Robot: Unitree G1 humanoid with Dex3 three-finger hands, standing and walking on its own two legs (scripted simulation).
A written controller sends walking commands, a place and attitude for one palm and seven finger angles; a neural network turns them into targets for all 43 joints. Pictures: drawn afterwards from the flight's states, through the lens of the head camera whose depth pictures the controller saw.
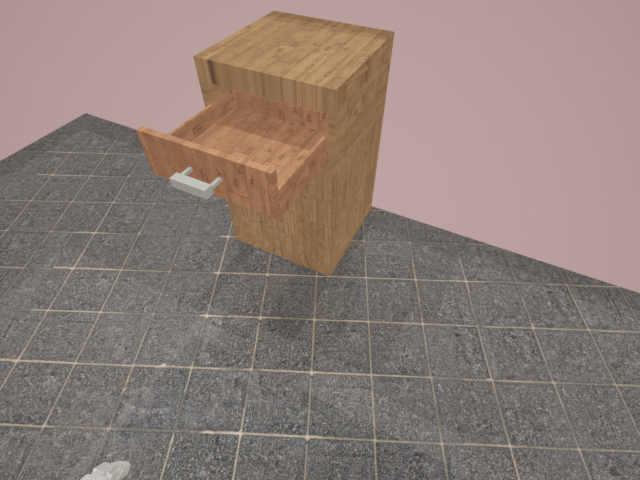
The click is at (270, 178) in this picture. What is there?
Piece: drawer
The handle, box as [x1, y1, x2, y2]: [169, 167, 221, 199]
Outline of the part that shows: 169,178 172,186 206,199 213,193 212,189 221,181 221,178 217,177 210,184 191,178 186,175 192,170 191,167 188,167 181,173 176,172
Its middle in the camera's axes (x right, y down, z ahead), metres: -0.31 -0.14 +0.96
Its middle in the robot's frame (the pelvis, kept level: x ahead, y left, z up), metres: +0.79 +0.35 -0.13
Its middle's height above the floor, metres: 0.64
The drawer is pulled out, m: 0.29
